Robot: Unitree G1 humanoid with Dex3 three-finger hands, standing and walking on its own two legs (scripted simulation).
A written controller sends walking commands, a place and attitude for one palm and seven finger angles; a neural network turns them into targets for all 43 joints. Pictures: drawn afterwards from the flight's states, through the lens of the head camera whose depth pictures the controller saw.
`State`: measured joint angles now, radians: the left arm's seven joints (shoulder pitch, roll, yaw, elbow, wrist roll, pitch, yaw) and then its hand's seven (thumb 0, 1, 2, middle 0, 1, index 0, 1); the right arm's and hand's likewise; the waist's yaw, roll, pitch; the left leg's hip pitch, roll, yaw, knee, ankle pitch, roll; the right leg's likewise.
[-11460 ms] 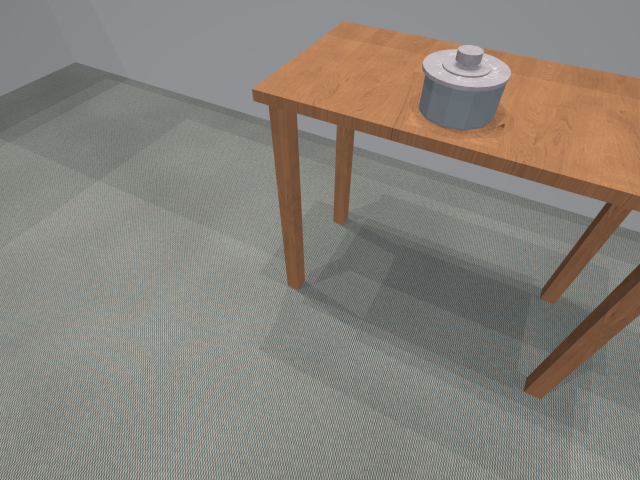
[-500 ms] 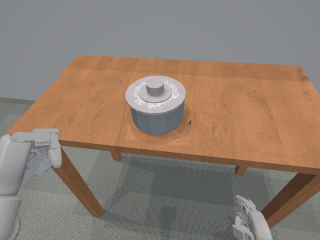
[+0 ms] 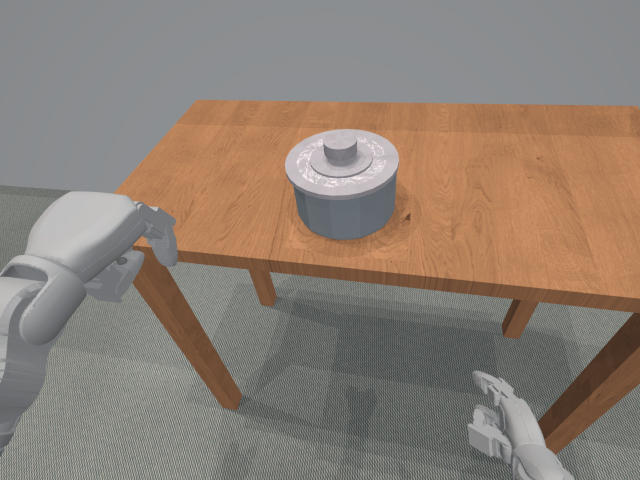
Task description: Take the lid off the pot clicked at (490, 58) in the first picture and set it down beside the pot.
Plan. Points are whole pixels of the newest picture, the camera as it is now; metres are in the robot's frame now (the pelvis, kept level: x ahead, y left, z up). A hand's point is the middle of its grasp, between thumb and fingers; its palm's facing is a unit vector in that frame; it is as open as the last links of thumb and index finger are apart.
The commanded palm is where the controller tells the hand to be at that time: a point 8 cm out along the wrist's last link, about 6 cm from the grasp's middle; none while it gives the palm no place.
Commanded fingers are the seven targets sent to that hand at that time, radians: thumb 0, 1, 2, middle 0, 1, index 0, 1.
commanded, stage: reach forward and open the fingers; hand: left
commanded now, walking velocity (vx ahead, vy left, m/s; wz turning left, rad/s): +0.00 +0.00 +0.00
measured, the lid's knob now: (340, 145) +0.53 +0.05 +0.16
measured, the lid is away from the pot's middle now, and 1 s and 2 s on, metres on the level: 0.00 0.00 0.00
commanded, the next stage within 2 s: move the open hand above the knob in 0.70 s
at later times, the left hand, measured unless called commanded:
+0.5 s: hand (134, 217) +0.30 +0.24 +0.22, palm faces +0.02 +0.03 -1.00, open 9.7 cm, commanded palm +0.26 +0.24 +0.29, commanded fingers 0.00 -0.38 1.74 -0.89 -0.08 -0.89 -0.08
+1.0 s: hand (146, 169) +0.35 +0.24 +0.25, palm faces +0.04 -0.01 -1.00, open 9.8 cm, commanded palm +0.31 +0.21 +0.30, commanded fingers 0.00 -0.38 1.74 -0.89 -0.08 -0.89 -0.08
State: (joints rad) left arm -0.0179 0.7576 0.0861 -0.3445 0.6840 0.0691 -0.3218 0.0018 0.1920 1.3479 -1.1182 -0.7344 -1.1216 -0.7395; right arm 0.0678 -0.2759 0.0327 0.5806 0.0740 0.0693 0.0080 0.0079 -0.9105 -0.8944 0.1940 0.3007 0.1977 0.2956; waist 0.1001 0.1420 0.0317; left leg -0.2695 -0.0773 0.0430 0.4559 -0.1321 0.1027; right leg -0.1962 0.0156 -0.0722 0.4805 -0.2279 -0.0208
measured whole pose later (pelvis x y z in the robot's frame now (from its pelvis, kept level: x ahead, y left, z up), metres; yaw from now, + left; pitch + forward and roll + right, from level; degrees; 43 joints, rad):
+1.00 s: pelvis +0.00 +0.00 +0.00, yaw +0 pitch -2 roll -1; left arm -0.50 0.72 0.00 -0.03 0.73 0.16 -0.45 0.00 -0.38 1.74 -0.90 -0.08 -0.91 -0.09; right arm 0.09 -0.30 0.03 0.58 0.09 0.07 0.04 0.01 -0.91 -0.89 0.19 0.30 0.20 0.30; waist 0.07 0.13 0.02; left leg -0.28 -0.09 0.04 0.44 -0.12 0.10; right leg -0.22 0.01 -0.07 0.49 -0.24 -0.02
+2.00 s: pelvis +0.04 -0.02 +0.00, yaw -1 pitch +2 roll +1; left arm -0.83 0.50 -0.29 0.28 0.80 0.35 -0.39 0.00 -0.38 1.74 -0.89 -0.08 -0.90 -0.08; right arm 0.12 -0.29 0.04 0.59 0.11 0.17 0.09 0.01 -0.91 -0.89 0.19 0.30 0.20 0.30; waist 0.01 0.12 -0.05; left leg -0.32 -0.08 0.05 0.44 -0.17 0.08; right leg -0.27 0.02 -0.05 0.51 -0.28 -0.05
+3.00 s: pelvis +0.05 -0.02 +0.00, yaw -1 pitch +3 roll +1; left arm -1.00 0.38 -0.44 0.48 0.83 0.37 -0.40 0.00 -0.38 1.74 -0.90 -0.08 -0.90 -0.08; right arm 0.12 -0.27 0.03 0.63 0.09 0.17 0.07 0.01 -0.91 -0.89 0.19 0.30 0.20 0.30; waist -0.01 0.10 -0.05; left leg -0.31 -0.09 0.05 0.43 -0.18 0.09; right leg -0.26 0.01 -0.05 0.50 -0.29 -0.04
